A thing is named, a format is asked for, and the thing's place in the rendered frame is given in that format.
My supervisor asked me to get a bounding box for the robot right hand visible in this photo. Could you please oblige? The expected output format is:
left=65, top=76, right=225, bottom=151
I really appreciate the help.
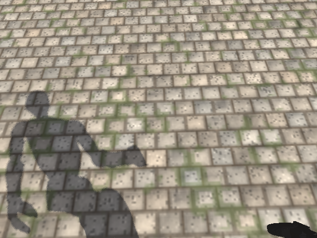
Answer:
left=266, top=221, right=317, bottom=238

